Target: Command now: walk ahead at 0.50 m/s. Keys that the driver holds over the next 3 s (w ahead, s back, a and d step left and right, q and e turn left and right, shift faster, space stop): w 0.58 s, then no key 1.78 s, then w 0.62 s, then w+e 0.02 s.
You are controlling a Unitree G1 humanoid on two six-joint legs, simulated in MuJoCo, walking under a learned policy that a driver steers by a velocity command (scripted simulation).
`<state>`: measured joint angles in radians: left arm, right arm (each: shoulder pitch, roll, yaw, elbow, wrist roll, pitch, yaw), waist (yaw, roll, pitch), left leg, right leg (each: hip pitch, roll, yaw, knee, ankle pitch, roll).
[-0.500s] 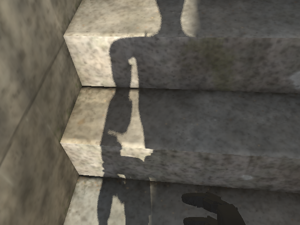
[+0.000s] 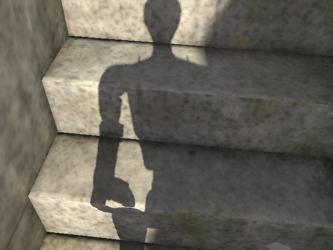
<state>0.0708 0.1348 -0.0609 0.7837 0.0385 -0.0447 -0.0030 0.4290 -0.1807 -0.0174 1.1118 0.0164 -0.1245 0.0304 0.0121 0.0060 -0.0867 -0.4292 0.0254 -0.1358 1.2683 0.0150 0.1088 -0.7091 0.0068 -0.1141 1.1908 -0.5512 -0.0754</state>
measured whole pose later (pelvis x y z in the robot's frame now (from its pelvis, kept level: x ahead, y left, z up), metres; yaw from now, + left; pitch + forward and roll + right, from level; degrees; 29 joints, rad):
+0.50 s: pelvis +0.28 +0.01 +0.25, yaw -2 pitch +2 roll +1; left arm 0.29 0.22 0.01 0.92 -0.02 -0.12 -0.02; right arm 0.31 -0.21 0.00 1.01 -0.04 -0.04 0.00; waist -0.01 -0.01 -0.13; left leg -0.50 0.01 0.13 0.94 -0.46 0.05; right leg -0.79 0.11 0.20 2.16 -0.03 -0.18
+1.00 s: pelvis +0.50 -0.04 +0.49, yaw +0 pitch +1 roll +1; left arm 0.39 0.22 0.04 1.11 0.02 -0.04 -0.02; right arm 0.20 -0.18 -0.02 0.88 0.04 -0.10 -0.02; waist 0.03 0.05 -0.08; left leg -0.86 -0.09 -0.17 1.96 -0.17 0.09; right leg -0.36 -0.06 -0.04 0.67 -0.32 0.00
